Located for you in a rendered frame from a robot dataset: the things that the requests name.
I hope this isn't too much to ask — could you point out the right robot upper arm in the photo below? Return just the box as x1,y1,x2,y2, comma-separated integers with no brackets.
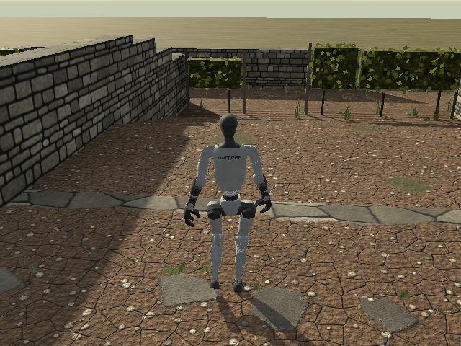
244,145,264,185

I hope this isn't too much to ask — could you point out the left robot shin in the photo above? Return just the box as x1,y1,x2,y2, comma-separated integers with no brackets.
210,234,222,281

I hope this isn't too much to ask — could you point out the robot left thigh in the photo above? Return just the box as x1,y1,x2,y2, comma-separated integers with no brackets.
207,201,224,245

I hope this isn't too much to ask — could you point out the left robot upper arm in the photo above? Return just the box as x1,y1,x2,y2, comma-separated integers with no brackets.
195,146,214,187

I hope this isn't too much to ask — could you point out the left robot hand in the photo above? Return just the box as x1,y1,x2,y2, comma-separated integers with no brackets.
184,207,200,227

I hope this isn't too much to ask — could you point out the right robot hand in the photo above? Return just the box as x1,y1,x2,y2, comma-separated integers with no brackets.
255,198,272,213

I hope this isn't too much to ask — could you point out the right robot forearm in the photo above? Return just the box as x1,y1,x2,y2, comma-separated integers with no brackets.
257,173,270,201

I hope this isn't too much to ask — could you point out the left robot forearm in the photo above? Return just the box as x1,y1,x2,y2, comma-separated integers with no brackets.
185,175,202,210

